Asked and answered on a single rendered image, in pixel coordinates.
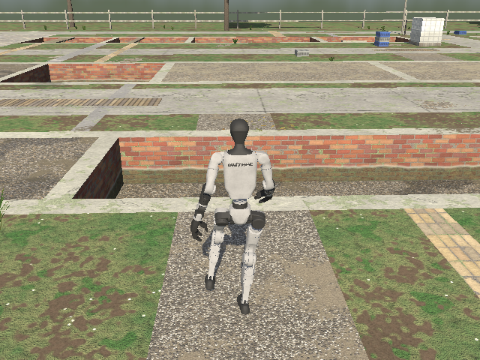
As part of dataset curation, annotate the right robot forearm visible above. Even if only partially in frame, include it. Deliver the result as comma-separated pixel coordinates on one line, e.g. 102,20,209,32
264,179,275,197

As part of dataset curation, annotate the humanoid robot torso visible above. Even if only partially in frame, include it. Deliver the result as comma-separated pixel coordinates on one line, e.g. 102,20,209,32
222,148,257,225

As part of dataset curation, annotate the robot left shin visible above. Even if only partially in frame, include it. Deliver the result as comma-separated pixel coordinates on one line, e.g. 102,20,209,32
208,230,221,280

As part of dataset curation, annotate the robot right hand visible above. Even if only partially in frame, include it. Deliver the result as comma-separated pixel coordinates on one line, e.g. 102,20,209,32
254,189,273,203

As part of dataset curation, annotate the robot left hand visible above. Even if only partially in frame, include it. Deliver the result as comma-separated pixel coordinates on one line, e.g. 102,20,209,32
190,219,208,242

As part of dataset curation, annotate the right robot upper arm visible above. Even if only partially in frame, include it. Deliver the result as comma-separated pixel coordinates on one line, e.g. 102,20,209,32
255,151,275,190

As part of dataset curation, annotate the left robot upper arm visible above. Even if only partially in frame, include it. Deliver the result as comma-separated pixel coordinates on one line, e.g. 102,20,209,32
204,151,224,195

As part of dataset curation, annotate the left robot forearm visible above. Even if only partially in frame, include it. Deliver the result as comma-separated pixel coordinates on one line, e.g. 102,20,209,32
193,183,211,221

